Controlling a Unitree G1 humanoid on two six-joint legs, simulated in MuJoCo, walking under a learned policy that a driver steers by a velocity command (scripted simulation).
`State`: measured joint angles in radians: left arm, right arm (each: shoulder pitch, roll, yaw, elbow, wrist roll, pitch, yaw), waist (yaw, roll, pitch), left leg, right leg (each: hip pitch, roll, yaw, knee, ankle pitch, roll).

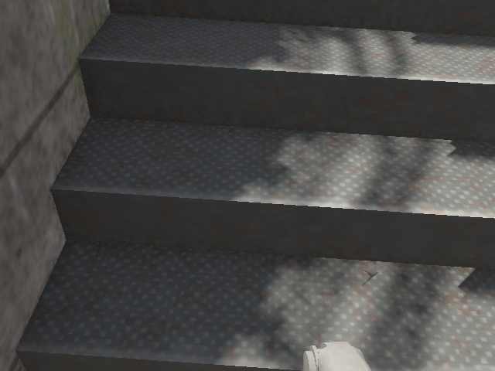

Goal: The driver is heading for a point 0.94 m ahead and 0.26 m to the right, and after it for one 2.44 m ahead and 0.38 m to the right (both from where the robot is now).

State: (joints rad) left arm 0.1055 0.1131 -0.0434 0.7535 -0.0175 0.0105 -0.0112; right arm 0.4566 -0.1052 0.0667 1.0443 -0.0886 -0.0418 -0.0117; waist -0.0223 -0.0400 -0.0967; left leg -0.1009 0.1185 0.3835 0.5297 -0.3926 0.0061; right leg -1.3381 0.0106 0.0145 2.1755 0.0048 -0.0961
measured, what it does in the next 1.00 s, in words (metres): climbs, turning right: right foot 0.17 m higher, then left foot 0.17 m higher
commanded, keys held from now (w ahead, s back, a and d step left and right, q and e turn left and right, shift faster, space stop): w+e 0.66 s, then w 0.34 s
